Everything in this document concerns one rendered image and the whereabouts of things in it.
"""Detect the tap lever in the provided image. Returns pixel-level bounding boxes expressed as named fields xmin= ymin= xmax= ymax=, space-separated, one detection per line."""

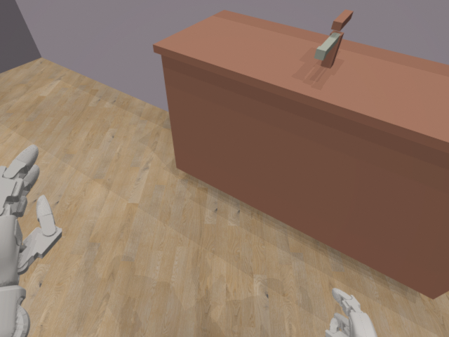
xmin=314 ymin=33 xmax=341 ymax=60

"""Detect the robot right hand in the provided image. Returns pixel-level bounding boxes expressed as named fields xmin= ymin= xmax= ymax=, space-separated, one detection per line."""
xmin=326 ymin=288 xmax=377 ymax=337

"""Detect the counter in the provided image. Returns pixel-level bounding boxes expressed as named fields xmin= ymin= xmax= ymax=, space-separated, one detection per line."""
xmin=153 ymin=9 xmax=449 ymax=299

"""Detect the robot left forearm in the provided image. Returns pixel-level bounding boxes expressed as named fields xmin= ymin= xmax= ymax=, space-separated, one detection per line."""
xmin=0 ymin=285 xmax=30 ymax=337

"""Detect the robot left hand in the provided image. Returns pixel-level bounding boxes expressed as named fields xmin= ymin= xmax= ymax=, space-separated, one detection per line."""
xmin=0 ymin=145 xmax=62 ymax=287

